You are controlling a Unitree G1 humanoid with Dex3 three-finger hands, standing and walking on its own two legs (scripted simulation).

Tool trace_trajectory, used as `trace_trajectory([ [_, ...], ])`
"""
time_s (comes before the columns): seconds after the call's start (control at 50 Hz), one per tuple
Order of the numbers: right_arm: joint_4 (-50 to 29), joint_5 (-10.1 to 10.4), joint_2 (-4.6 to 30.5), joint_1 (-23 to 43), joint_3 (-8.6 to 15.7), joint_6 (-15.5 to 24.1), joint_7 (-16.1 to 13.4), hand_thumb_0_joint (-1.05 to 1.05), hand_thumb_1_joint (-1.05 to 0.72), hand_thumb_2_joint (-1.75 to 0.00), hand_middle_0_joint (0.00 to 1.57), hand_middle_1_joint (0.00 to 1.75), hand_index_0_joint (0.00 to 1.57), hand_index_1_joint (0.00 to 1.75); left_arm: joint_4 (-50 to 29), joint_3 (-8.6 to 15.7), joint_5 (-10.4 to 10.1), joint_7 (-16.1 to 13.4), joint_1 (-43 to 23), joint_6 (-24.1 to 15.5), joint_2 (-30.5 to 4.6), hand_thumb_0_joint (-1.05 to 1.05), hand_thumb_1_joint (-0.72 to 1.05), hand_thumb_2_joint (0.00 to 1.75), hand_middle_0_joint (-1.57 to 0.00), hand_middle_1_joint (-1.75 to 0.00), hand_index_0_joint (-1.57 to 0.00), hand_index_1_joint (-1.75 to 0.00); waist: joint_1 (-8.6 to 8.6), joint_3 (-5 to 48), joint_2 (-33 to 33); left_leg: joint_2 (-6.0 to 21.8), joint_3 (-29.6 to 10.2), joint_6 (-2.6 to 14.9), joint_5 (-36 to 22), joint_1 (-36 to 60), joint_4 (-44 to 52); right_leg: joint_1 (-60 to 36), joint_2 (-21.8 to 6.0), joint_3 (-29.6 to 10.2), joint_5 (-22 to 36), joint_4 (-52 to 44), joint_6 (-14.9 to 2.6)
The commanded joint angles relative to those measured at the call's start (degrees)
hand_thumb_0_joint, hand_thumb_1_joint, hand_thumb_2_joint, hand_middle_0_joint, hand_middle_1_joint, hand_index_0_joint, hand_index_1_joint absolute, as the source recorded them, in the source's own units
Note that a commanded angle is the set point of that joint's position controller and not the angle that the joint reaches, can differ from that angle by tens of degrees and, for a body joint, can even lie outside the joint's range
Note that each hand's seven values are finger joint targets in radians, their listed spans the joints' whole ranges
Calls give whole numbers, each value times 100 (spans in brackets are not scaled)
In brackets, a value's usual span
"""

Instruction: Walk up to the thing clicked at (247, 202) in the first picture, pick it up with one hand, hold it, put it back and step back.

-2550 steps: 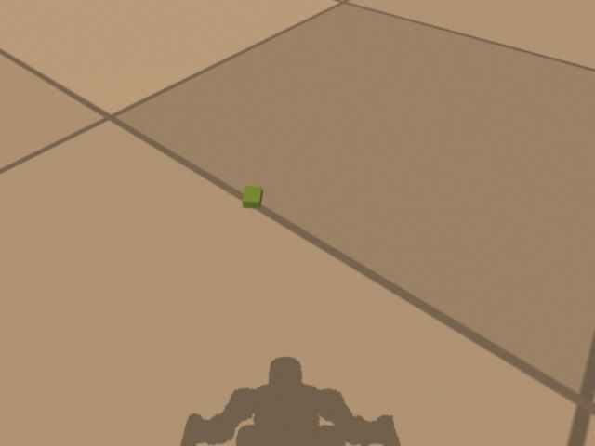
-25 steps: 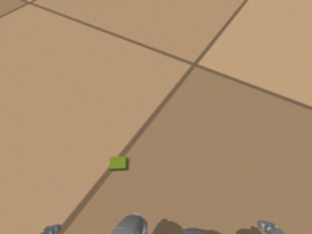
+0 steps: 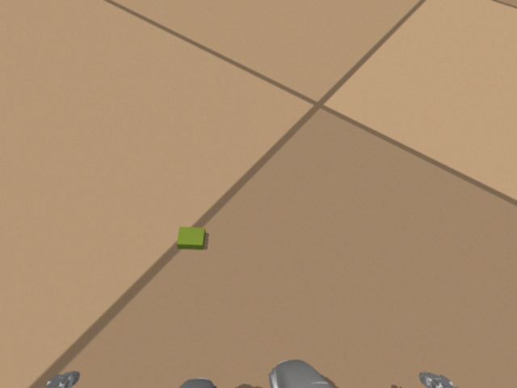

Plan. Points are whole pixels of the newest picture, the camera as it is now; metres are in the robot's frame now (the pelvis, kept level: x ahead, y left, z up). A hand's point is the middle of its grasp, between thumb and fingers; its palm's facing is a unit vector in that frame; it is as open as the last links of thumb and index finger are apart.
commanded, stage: step back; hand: left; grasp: from above
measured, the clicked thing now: (191, 238) +0.73 +0.24 -0.74
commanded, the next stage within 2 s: none
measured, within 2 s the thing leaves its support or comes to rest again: neither
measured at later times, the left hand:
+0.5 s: hand out of the picture -0.05 +0.24 -0.13, palm faces -0.01 -0.89 -0.46, open 7.4 cm
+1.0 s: hand out of the picture -0.28 +0.21 -0.15, palm faces -0.04 -0.91 -0.42, open 7.4 cm
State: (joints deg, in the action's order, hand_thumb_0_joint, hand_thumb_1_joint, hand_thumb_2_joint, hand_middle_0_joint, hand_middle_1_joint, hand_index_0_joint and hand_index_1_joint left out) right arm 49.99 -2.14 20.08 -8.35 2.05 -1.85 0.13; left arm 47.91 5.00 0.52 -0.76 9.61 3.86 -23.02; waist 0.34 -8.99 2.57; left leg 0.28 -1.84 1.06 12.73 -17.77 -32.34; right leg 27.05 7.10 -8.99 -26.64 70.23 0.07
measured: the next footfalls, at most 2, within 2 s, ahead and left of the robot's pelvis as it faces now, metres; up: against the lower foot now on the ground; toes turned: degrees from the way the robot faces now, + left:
right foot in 0.18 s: -0.07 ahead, -0.15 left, +0.00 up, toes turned -1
left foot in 0.56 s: -0.18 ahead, +0.09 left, +0.00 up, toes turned +0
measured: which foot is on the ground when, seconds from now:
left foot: down 0.00-0.22, up 0.24-0.54, down 0.56-0.94, up 0.96-1.00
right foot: up 0.00-0.16, down 0.18-0.60, up 0.62-0.90, down 0.92-1.00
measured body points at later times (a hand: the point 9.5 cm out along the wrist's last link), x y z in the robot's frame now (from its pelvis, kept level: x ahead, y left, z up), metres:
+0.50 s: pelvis -0.17 -0.03 -0.01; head -0.10 -0.06 +0.44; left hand -0.05 +0.28 -0.10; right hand -0.11 -0.36 -0.14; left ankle -0.21 +0.11 -0.69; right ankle -0.11 -0.15 -0.73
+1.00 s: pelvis -0.34 -0.06 -0.01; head -0.30 -0.08 +0.43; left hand -0.28 +0.25 -0.12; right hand -0.20 -0.37 -0.13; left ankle -0.25 +0.09 -0.71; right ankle -0.37 -0.16 -0.73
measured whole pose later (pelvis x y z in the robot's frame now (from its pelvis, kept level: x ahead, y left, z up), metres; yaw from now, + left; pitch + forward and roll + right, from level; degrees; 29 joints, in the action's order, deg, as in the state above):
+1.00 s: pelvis -0.34 -0.06 -0.01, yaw -3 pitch -3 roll +0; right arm 48.3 -1.0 23.3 -4.2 3.2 -4.1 -0.5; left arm 53.1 3.0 2.4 -0.3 12.2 1.4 -19.8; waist 1.8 -8.7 -3.9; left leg 0.7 -5.5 0.1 23.8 -27.1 -47.3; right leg 12.7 2.4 -0.2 -23.2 38.8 -2.1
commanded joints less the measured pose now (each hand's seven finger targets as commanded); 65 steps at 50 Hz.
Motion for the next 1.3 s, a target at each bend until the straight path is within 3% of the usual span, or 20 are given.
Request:
trace_trajectory([
  [0.0, -526, 57, 1424, -62, 443, 193, -172, 0, -90, -90, 20, 30, 20, 30, -426, 301, 59, -41, 227, -211, -946, 0, 90, 90, -20, -30, -20, -30, -155, 1072, -1070, 1307, -1204, 1304, -1428, 1574, 772, 458, -214, -27, -111, -586, 256],
  [0.16, -705, 122, 1702, 378, 491, -68, -144, 0, -90, -90, 20, 30, 20, 30, 112, 295, 96, 9, 1185, -282, -897, 0, 90, 90, -20, -30, -20, -30, 153, 1500, -1340, 1021, -697, 738, -777, 251, 1, -1952, -579, 953, 1212, -4642, -99],
  [0.2, -877, 227, 1213, 436, 353, -54, -139, 0, -90, -90, 20, 30, 20, 30, -86, 510, 215, 38, 959, -294, -1663, 0, 90, 90, -20, -30, -20, -30, 199, 961, 867, -401, -240, -10, 1488, -1638, -1468, -1808, -2100, -1673, 596, -5131, -844],
  [0.22, -865, 166, 1392, 638, 454, -76, -239, 0, -90, -90, 20, 30, 20, 30, -362, 591, 241, 21, 373, -267, -2281, 0, 90, 90, -20, -30, -20, -30, 481, 567, 1660, -550, -565, -209, 2222, -1129, -2947, -45, -3213, -2848, 87, -5769, -1754],
  [0.3, -330, 242, 1250, -293, 389, -50, -181, 0, -90, -90, 20, 30, 20, 30, -608, 391, 173, -53, -811, -317, -1249, 0, 90, 90, -20, -30, -20, -30, -372, 273, 591, -842, -871, -100, 1198, -971, -3765, -254, -1793, -184, 1842, -4932, -862],
  [0.44, -511, 119, 1083, -107, 261, 121, -231, 0, -90, -90, 20, 30, 20, 30, -597, 379, 201, -190, 286, -266, -1079, 0, 90, 90, -20, -30, -20, -30, 362, 1230, 853, -277, -360, -279, 1881, -1300, -1613, -2930, -2177, -360, 3869, -4025, -1189],
  [0.5, -324, 66, 1111, -690, 332, 142, -208, 0, -90, -90, 20, 30, 20, 30, -718, 345, 100, -184, -46, -178, -1209, 0, 90, 90, -20, -30, -20, -30, 97, 1583, 1007, -104, -16, -94, 1009, -254, 169, -2716, -2161, -258, 4277, -3455, -999],
  [0.54, -166, 30, 1294, -898, 446, 141, -202, 0, -90, -90, 20, 30, 20, 30, -824, 228, 50, -126, -211, -84, -1065, 0, 90, 90, -20, -30, -20, -30, -15, 1535, 392, -20, -162, 31, -619, 641, 1084, -1737, -1803, -7, 3295, -3064, -603],
  [0.56, -223, -53, 1705, -830, 562, 122, -201, 0, -90, -90, 20, 30, 20, 30, -884, 177, 30, -107, -190, -70, -871, 0, 90, 90, -20, -30, -20, -30, 33, 1537, -577, 929, -1439, 377, -1344, 1109, 1062, -702, -1278, 338, 1956, -2463, -334],
  [0.6, -497, -30, 2458, -180, 637, 117, -150, 0, -90, -90, 20, 30, 20, 30, -898, 274, 24, -194, -572, -76, -1065, 0, 90, 90, -20, -30, -20, -30, -252, 1079, -1841, 2499, -3087, 1790, -1829, -85, 1366, -275, -454, 83, -1203, -430, -69],
  [0.68, -600, -46, 1509, 437, 377, 125, -216, 0, -90, -90, 20, 30, 20, 30, -462, 281, -54, -92, -29, -57, -1019, 0, 90, 90, -20, -30, -20, -30, 271, 781, -871, 1237, -909, 1078, -2154, -8, 832, -113, -125, -132, -145, 403, -143],
  [0.78, -570, -17, 1417, -31, 395, 21, -144, 0, -90, -90, 20, 30, 20, 30, -434, 177, 27, -82, -52, -239, -866, 0, 90, 90, -20, -30, -20, -30, -146, 979, -1374, 1182, -848, 1310, -2193, 1276, 484, -64, -433, 505, -389, -1556, 216],
  [0.88, -552, 83, 1675, 257, 451, -128, -91, 0, -90, -90, 20, 30, 20, 30, 187, 163, 90, -74, 768, -429, -826, 0, 90, 90, -20, -30, -20, -30, 139, 1633, -1416, 1105, -629, 875, -1187, 899, -263, -1773, -587, 1014, 1046, -5037, -82],
  [0.92, -684, 139, 1067, 187, 258, -104, -79, 0, -90, -90, 20, 30, 20, 30, 176, 365, 245, -81, 657, -501, -1538, 0, 90, 90, -20, -30, -20, -30, 76, 1280, 571, -34, -227, 184, 1225, -1420, -1507, -2446, -1796, -1322, 949, -5098, -515],
  [0.94, -772, 113, 1174, 562, 328, -113, -174, 0, -90, -90, 20, 30, 20, 30, -42, 499, 257, -82, 208, -464, -2139, 0, 90, 90, -20, -30, -20, -30, 383, 954, 1062, -325, -682, -117, 2153, -1272, -2326, -888, -3053, -2425, 181, -5463, -1491],
  [0.96, -656, 102, 1480, 590, 469, -107, -198, 0, -90, -90, 20, 30, 20, 30, -190, 473, 255, -108, -158, -475, -2130, 0, 90, 90, -20, -30, -20, -30, 351, 481, 987, -85, -1092, -163, 2059, -810, -2941, 106, -3300, -2808, -175, -5706, -1735],
  [1.04, -220, 153, 1103, 58, 272, 13, -126, 0, -90, -90, 20, 30, 20, 30, -7, 257, 169, -106, -213, -564, -1140, 0, 90, 90, -20, -30, -20, -30, -55, 577, 387, -524, -735, -88, 1063, -978, -2750, -1223, -1661, -53, 2288, -4655, -695],
  [1.2, -79, -3, 1229, 193, 336, 266, -1, 0, -90, -90, 20, 30, 20, 30, 7, 376, 219, 14, 355, -548, -1454, 0, 90, 90, -20, -30, -20, -30, 376, 733, 902, -18, -7, -184, 1856, -403, -173, -1800, -2278, -744, -255, -5037, -1141],
  [1.26, 299, -15, 1185, -552, 439, 362, 4, 0, -90, -90, 20, 30, 20, 30, -53, 178, 161, 50, 107, -492, -1136, 0, 90, 90, -20, -30, -20, -30, -32, 976, 329, -177, 60, 25, 342, 1335, 1240, -980, -1784, 53, 615, -4116, -658],
  [1.28, 335, -55, 1421, -722, 531, 388, -8, 0, -90, -90, 20, 30, 20, 30, -92, 107, 137, 56, 148, -504, -894, 0, 90, 90, -20, -30, -20, -30, -116, 1115, -406, 451, -1059, 272, 957, 2038, 1396, -83, -1460, 392, 634, -3379, -422],
])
